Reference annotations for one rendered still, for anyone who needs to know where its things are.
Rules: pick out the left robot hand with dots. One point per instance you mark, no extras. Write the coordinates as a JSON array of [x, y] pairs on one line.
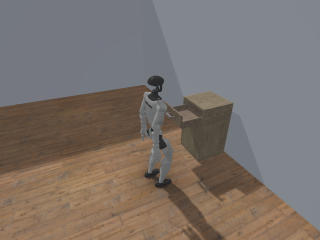
[[144, 131]]

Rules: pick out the drawer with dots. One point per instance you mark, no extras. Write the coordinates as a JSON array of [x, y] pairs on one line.
[[185, 115]]

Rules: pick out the left robot foot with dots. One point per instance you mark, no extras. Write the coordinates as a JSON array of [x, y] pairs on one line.
[[154, 172]]

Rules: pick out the right robot upper arm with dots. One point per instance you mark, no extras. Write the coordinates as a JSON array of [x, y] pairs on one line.
[[161, 108]]

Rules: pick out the right robot shin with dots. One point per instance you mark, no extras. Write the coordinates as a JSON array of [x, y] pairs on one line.
[[164, 170]]

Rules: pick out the right robot forearm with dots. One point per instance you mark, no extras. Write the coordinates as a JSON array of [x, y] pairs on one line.
[[155, 138]]

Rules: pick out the left robot upper arm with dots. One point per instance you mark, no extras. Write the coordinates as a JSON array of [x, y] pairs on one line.
[[143, 104]]

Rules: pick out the right robot hand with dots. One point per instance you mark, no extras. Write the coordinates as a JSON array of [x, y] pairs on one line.
[[156, 154]]

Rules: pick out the left robot forearm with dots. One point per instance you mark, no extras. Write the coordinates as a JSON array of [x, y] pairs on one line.
[[143, 121]]

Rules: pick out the cabinet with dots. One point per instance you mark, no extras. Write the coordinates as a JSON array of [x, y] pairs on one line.
[[207, 139]]

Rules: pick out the handle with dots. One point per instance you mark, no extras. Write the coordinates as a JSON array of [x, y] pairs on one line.
[[169, 116]]

